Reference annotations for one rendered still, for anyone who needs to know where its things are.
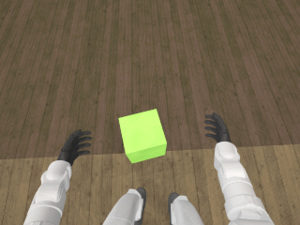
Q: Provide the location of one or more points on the carton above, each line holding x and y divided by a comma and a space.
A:
143, 136

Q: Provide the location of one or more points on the left robot foot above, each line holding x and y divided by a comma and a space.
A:
142, 191

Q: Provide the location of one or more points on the right robot foot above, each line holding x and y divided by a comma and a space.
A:
172, 197

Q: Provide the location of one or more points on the robot left forearm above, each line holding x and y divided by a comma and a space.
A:
48, 204

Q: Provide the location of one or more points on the robot foot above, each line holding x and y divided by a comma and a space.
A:
172, 197
142, 191

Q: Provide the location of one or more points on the robot left hand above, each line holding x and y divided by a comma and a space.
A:
70, 152

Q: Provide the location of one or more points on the robot right forearm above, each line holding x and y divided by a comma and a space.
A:
240, 198

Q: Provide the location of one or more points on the robot right hand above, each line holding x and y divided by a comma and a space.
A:
219, 128

